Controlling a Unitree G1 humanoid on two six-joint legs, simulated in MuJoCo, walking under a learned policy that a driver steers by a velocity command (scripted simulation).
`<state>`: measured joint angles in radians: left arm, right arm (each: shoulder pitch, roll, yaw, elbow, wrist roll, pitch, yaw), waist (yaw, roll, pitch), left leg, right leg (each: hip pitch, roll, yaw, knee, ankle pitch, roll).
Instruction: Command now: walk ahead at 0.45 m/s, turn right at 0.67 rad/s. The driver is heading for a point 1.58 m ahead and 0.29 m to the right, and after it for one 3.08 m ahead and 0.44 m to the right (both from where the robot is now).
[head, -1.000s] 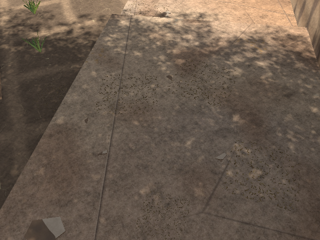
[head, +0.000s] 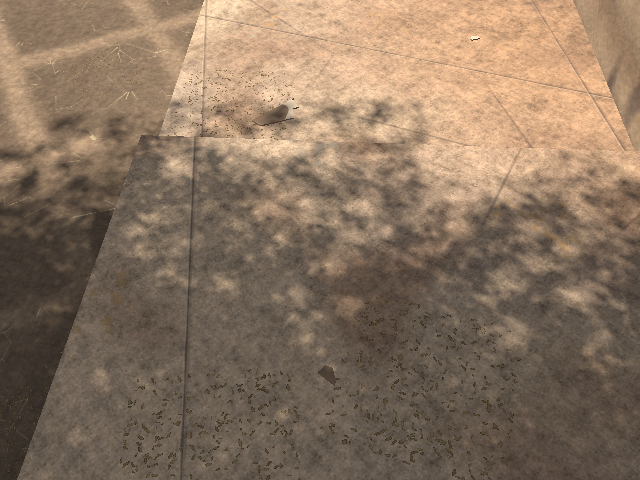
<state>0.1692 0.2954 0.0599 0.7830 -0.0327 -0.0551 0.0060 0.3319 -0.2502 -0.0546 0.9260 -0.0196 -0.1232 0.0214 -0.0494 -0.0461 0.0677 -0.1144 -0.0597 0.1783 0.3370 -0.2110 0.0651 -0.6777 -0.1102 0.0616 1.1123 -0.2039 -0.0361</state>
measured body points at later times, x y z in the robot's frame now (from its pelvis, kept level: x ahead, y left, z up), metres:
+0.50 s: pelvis +0.23 -0.01 -0.01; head +0.27 -0.05 +0.44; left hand +0.47 +0.21 -0.08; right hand +0.34 -0.33 -0.10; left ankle +0.39 +0.15 -0.68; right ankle +0.29 -0.07 -0.74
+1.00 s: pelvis +0.32 +0.05 +0.00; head +0.35 +0.04 +0.45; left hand +0.60 +0.17 -0.10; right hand +0.27 -0.25 -0.10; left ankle +0.41 +0.11 -0.74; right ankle +0.20 -0.07 -0.70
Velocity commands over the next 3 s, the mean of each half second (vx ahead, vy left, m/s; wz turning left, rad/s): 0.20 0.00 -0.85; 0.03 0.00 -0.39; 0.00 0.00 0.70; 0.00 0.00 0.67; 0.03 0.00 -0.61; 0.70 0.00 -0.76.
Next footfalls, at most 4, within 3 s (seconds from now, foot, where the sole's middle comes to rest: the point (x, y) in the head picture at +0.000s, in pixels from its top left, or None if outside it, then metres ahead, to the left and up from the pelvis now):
0.20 right None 0.33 -0.08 -0.78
0.72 left None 0.44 0.08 -0.78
1.12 right None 0.25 -0.07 -0.78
1.52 left None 0.41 0.16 -0.78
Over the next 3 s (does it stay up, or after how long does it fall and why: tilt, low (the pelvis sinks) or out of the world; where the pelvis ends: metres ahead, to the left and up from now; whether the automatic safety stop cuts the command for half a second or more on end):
stays up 0.55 -0.15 -0.03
